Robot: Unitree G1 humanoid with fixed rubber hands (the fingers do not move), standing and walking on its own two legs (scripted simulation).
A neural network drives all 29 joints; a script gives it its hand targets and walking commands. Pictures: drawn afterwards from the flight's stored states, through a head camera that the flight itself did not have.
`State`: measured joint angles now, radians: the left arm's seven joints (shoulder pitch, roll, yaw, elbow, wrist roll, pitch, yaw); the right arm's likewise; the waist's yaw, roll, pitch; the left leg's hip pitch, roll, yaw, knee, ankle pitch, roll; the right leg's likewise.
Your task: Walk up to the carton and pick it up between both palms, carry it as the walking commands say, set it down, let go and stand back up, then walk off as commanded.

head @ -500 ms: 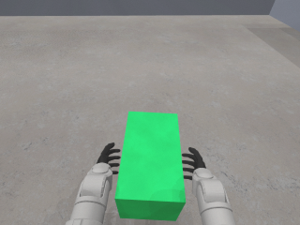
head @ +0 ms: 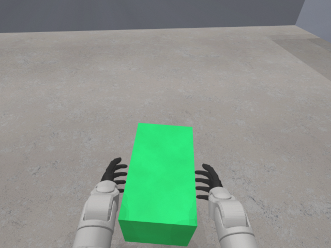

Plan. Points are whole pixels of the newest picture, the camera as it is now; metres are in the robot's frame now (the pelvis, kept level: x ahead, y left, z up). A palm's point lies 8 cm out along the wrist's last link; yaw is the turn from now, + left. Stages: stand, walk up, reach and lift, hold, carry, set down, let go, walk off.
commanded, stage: hold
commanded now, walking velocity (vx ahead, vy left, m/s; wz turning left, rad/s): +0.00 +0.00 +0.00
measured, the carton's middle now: (161, 180) +0.36 +0.03 -0.06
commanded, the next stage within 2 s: set down in 0.78 s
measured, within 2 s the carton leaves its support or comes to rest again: neither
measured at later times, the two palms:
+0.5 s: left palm (122, 203) +0.23 +0.11 +0.04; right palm (240, 195) +0.25 -0.15 +0.06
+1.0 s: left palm (117, 195) +0.26 +0.13 +0.02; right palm (225, 195) +0.27 -0.13 +0.02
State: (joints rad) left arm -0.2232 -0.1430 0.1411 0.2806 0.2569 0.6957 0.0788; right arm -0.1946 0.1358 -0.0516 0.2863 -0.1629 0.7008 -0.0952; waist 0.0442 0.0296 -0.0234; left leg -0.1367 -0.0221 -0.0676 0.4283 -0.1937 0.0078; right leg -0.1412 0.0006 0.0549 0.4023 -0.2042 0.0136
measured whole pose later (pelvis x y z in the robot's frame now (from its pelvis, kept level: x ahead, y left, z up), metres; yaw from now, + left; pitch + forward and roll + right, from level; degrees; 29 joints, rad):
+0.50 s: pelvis -0.07 -0.03 -0.01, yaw +0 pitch -12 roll +1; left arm -0.49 -0.21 0.38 0.58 0.36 0.74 0.08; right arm -0.56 0.10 -0.28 0.68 -0.28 0.69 -0.01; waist 0.02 0.00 0.05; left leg -0.10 0.00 -0.09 0.48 -0.22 -0.02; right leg -0.13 0.04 0.06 0.51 -0.21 -0.01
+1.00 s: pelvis -0.04 -0.03 -0.01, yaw +0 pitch -8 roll +0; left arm -0.49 -0.19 0.41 0.63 0.42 0.66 0.03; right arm -0.47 0.22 -0.36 0.62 -0.36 0.62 -0.11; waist 0.06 0.01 0.01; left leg -0.16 -0.01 -0.12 0.53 -0.23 -0.01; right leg -0.18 0.05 0.06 0.52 -0.20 -0.02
